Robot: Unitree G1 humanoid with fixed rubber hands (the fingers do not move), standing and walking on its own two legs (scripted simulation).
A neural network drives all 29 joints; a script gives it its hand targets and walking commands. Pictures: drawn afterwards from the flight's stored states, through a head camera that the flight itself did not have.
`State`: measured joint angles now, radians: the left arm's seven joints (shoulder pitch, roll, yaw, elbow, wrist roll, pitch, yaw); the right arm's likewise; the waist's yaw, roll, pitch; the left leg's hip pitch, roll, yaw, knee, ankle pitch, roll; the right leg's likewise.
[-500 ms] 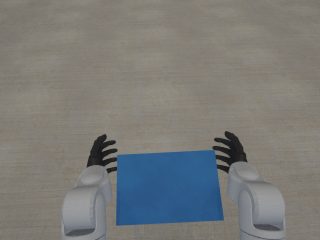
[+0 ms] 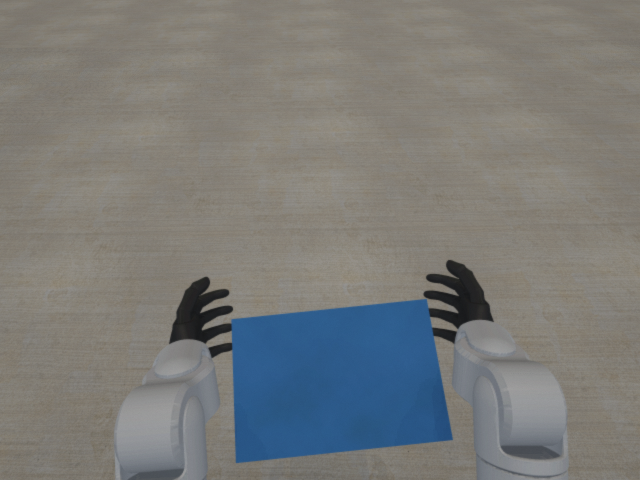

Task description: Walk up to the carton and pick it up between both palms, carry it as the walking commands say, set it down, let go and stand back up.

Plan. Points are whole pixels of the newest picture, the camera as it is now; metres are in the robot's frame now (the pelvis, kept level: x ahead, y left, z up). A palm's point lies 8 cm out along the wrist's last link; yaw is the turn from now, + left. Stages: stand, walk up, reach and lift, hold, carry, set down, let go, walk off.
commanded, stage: carry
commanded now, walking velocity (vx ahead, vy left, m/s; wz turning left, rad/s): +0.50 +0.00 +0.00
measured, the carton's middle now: (335, 374) +0.26 +0.00 +0.01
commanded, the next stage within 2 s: none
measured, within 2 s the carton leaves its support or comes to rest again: neither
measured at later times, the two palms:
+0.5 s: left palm (247, 188) +0.51 +0.13 +0.12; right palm (441, 181) +0.52 -0.17 +0.12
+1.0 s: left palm (259, 168) +0.58 +0.12 +0.11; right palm (437, 165) +0.58 -0.18 +0.11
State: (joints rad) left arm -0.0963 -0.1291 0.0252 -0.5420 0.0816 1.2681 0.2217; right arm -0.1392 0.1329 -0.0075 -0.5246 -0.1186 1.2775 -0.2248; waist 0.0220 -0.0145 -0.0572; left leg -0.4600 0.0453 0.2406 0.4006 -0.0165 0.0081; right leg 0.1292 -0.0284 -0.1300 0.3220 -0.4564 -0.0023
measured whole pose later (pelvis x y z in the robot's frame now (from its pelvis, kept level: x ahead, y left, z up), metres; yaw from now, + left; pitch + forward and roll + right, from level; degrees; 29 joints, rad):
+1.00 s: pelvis +0.31 -0.03 +0.01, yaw +1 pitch +5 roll +0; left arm -0.16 -0.13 0.05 -0.43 0.10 1.23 0.22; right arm -0.16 0.14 -0.04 -0.43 -0.10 1.23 -0.23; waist 0.00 0.01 -0.09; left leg -0.19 0.10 0.18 0.54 -0.40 -0.05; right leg -0.34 -0.05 -0.16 0.58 -0.32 -0.02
